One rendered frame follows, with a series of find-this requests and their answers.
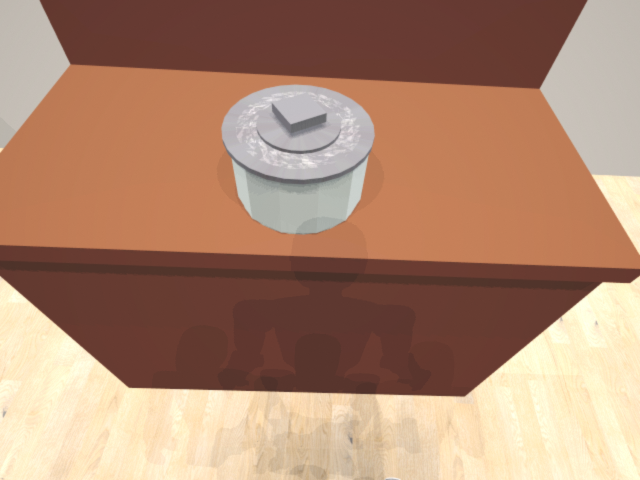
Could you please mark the table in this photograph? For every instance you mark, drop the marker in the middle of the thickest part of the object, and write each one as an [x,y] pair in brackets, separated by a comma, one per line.
[479,224]

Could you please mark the pot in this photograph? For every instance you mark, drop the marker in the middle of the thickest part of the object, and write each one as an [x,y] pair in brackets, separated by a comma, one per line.
[300,208]

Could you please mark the knob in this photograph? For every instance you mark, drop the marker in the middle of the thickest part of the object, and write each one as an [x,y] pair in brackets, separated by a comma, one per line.
[299,112]

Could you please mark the lid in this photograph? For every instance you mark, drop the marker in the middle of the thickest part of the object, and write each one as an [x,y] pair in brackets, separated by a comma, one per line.
[258,142]

